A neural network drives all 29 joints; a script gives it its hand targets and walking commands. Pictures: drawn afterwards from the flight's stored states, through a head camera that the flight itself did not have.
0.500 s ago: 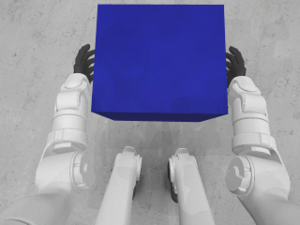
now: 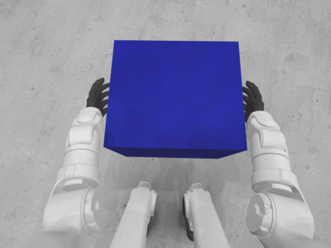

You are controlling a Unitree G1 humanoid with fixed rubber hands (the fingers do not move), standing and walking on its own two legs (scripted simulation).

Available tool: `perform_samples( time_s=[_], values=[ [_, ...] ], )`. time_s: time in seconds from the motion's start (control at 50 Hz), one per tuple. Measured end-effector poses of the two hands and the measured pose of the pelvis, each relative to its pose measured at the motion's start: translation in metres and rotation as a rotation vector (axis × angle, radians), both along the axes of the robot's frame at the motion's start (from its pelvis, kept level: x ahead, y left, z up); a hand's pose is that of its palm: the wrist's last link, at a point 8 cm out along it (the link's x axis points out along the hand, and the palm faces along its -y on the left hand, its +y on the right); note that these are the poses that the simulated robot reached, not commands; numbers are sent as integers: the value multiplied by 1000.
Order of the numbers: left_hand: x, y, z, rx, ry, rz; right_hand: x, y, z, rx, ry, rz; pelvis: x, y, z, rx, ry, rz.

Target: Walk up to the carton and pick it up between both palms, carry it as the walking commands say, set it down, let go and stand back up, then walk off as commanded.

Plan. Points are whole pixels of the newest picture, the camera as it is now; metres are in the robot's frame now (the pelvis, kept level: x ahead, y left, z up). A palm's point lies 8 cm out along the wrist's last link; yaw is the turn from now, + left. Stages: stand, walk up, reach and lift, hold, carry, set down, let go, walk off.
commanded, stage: reach and lift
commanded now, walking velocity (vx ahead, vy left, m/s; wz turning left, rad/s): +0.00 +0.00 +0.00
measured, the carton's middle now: (173, 108) +0.46 +0.00 -0.12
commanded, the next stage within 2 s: none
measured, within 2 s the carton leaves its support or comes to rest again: neither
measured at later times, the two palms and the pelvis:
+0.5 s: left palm (81, 105) +0.40 +0.20 +0.02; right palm (269, 109) +0.41 -0.19 +0.01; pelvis +0.03 +0.00 +0.07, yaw +0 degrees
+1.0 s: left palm (61, 99) +0.38 +0.20 +0.09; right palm (292, 106) +0.39 -0.19 +0.09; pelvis +0.04 +0.00 +0.12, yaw +0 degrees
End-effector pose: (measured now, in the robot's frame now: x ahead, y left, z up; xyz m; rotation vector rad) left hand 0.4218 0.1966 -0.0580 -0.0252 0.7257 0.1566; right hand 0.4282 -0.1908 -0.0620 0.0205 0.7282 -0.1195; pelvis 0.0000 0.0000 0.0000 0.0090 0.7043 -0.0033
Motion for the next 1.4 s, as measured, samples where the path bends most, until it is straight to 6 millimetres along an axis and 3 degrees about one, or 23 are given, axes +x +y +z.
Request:
perform_samples(
  time_s=[0.74,1.4],
  values=[
    [-28,0,113,7,17,-15,-30,-1,113,-11,15,9,34,-1,99,-4,-214,7],
    [-56,1,206,13,-18,-25,-60,1,205,-11,-21,26,56,3,154,-11,-524,4]
  ],
)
